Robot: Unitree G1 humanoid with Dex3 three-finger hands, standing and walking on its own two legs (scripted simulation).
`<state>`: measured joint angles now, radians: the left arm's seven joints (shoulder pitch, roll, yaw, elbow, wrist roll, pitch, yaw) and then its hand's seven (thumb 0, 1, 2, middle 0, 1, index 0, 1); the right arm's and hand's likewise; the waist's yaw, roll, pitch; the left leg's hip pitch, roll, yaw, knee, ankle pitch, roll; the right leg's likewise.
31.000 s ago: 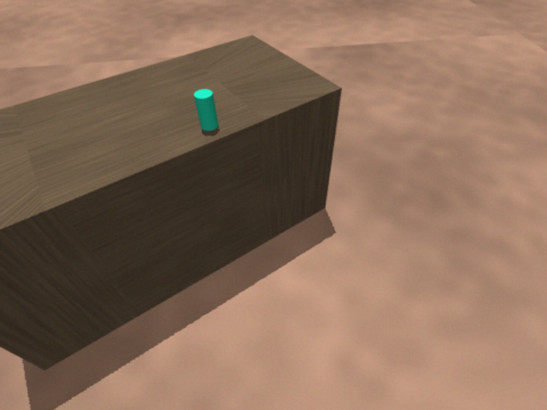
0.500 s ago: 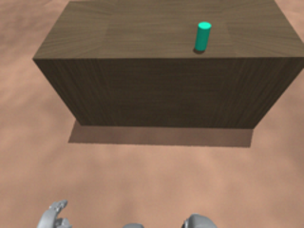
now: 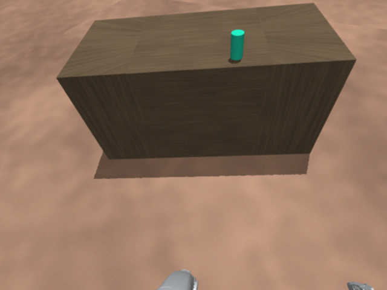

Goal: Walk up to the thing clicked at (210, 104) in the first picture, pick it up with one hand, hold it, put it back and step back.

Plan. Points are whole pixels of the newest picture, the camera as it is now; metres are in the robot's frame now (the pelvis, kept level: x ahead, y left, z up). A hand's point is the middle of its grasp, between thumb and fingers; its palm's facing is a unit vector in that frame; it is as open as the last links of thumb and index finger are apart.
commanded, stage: step back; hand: right
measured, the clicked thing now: (237, 45) +1.05 -0.11 -0.06
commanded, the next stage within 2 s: stand in 1.02 s
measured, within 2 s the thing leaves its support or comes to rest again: neither
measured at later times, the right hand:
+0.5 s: hand out of the picture +0.07 -0.24 -0.15, palm faces -0.10 +0.93 -0.36, open 7.4 cm
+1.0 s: hand (307, 286) +0.17 -0.19 -0.13, palm faces -0.08 +0.94 -0.34, open 7.4 cm
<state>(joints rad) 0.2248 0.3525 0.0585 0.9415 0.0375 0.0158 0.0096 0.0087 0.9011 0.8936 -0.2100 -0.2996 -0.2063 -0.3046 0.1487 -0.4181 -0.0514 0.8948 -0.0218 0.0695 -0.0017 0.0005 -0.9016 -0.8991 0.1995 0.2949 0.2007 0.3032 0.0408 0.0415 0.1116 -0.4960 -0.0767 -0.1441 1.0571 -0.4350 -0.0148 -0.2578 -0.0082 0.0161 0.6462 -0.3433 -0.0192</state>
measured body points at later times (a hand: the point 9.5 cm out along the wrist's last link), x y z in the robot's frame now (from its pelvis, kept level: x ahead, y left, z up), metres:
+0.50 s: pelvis -0.01 +0.01 +0.00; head -0.01 +0.01 +0.45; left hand +0.03 +0.33 -0.12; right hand +0.08 -0.29 -0.13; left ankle -0.02 +0.15 -0.70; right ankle +0.02 -0.10 -0.73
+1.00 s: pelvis +0.03 +0.04 +0.01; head +0.05 +0.05 +0.46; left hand +0.10 +0.36 -0.12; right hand +0.17 -0.24 -0.11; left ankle +0.03 +0.16 -0.73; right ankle +0.02 -0.10 -0.73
